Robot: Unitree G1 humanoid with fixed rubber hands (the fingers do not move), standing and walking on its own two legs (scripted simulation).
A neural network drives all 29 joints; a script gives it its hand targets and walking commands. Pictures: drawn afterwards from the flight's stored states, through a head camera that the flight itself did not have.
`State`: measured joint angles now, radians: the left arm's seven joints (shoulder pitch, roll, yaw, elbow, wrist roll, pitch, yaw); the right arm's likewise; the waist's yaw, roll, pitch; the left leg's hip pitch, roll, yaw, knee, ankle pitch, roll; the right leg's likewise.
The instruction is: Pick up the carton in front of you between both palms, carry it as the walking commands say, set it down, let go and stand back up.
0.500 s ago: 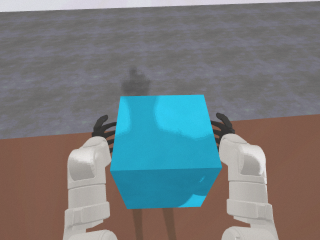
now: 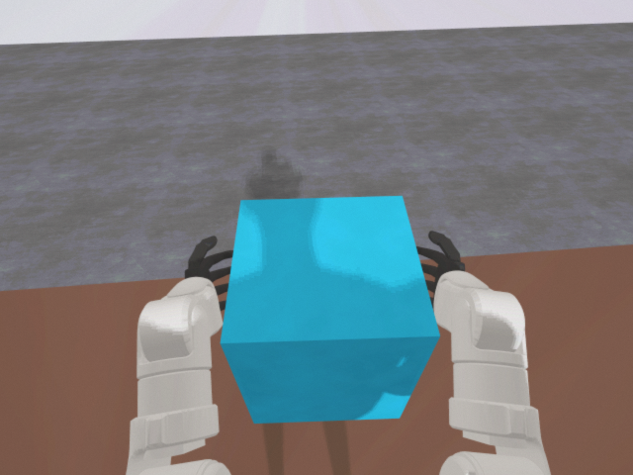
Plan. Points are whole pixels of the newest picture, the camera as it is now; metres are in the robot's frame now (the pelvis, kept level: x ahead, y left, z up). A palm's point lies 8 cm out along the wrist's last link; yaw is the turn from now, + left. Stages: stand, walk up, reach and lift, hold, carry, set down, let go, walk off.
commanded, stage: carry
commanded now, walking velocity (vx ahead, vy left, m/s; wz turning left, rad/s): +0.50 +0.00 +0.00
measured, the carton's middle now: (324, 315) +0.33 +0.00 +0.05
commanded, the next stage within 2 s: none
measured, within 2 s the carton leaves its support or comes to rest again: neither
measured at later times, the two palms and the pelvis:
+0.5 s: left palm (264, 211) +0.54 +0.10 +0.07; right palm (436, 210) +0.54 -0.20 +0.06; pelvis +0.21 -0.04 -0.05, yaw +1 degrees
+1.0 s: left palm (263, 148) +0.82 +0.13 +0.03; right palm (392, 145) +0.82 -0.17 +0.03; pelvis +0.50 -0.03 -0.09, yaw -1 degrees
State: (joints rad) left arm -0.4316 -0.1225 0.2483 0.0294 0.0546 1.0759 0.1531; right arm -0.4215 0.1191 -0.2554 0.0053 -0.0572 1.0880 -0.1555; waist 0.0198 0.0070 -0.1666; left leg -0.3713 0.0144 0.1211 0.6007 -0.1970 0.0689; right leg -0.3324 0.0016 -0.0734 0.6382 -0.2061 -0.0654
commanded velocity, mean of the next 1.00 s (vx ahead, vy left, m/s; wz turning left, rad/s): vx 0.50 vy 0.00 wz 0.00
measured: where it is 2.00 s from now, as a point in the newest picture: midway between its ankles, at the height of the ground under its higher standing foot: (323, 301)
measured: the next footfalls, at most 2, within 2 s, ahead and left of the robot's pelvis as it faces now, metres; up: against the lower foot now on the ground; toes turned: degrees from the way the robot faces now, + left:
right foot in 0.48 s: +0.34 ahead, -0.11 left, -0.04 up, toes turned -1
left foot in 1.00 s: +0.66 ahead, +0.03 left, -0.09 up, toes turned +2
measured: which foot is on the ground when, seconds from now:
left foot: down 0.00-0.48, up 0.50-0.98, down 1.00-1.00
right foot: down 0.00-0.12, up 0.14-0.46, down 0.48-1.00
